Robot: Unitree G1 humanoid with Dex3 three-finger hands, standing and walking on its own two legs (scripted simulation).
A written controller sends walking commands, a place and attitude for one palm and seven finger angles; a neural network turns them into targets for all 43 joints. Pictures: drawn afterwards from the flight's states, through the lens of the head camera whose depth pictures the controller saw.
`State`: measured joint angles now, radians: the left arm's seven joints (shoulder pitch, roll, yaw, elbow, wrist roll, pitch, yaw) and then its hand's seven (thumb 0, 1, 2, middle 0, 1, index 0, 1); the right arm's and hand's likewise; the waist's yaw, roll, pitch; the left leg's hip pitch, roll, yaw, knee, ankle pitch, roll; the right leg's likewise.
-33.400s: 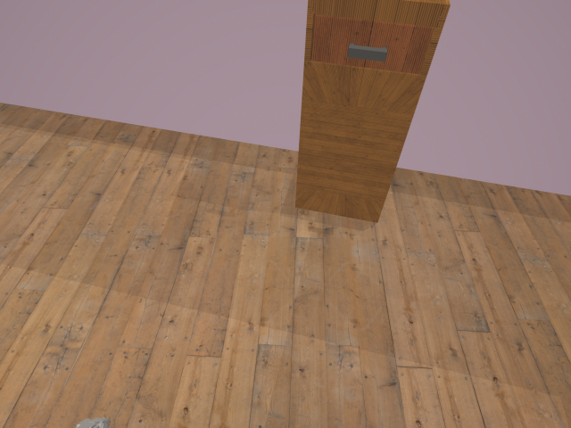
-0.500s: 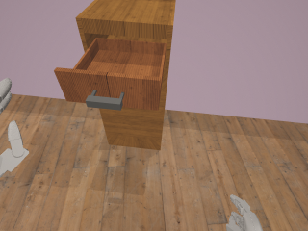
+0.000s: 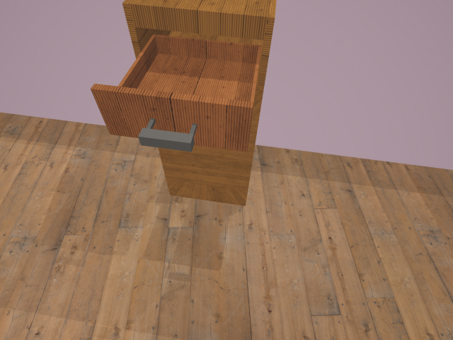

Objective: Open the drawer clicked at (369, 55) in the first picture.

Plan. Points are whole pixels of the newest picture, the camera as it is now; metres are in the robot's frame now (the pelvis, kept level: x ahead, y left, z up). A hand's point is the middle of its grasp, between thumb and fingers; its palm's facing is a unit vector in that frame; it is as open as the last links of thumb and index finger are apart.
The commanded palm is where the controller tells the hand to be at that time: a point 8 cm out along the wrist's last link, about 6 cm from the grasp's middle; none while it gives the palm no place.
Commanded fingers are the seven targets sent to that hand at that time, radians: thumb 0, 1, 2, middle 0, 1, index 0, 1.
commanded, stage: let the arm hang, fingers relaxed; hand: left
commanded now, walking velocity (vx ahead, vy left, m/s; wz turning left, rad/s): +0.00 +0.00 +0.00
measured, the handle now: (169, 132) +0.52 +0.17 +0.03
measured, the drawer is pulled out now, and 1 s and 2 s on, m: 0.29 0.29 0.29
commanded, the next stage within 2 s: look to check the result in 0.58 s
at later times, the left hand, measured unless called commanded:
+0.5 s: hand out of the picture +0.01 +0.15 -0.17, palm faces +0.01 -0.98 -0.20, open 7.3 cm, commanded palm none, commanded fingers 0.00 0.90 0.90 -0.20 -0.30 -0.20 -0.30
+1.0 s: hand out of the picture +0.00 +0.13 -0.17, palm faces +0.03 -0.98 -0.19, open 7.4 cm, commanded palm none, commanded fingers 0.00 0.90 0.90 -0.20 -0.30 -0.20 -0.30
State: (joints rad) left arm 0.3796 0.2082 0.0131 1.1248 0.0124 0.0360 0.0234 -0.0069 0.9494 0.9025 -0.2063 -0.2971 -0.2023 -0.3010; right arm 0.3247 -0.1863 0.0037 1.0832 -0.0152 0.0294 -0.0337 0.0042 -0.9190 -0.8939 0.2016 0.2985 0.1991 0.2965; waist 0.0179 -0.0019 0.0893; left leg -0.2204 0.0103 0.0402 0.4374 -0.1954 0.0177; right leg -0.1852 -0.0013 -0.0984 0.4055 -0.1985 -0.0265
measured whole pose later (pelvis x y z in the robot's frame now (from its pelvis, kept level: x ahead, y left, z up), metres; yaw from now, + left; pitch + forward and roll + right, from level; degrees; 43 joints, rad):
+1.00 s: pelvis +0.02 -0.03 +0.00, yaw -1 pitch -2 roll +0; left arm 0.30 0.11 0.01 1.15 0.01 0.00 0.04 0.00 0.90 0.90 -0.20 -0.30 -0.20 -0.30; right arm 0.29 -0.11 -0.01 1.13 -0.02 0.01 -0.04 0.00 -0.91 -0.89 0.20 0.30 0.20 0.30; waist 0.00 0.02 0.06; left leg -0.17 0.05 0.05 0.41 -0.21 -0.03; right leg -0.15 0.04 -0.09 0.41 -0.23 -0.07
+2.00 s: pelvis +0.03 -0.03 +0.00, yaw -2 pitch -2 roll +0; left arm 0.26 0.16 0.02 1.13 0.01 -0.01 0.04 0.00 0.90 0.90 -0.20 -0.30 -0.20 -0.30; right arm 0.26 -0.15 -0.01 1.13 -0.02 0.01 -0.04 0.00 -0.90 -0.89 0.20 0.30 0.20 0.30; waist -0.01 0.01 0.07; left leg -0.13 0.05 0.07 0.38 -0.22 -0.02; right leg -0.12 0.04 -0.07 0.36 -0.22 -0.06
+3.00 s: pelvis +0.03 -0.01 +0.01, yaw -3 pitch -1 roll +0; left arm 0.16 0.26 0.02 1.13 0.01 -0.02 0.02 0.00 0.90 0.90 -0.21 -0.30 -0.20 -0.30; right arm 0.15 -0.25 -0.02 1.12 -0.02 0.00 -0.02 0.00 -0.90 -0.89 0.20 0.30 0.20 0.30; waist -0.01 0.01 0.07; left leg -0.10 0.03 0.08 0.31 -0.19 -0.01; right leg -0.09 0.02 -0.06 0.31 -0.20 -0.04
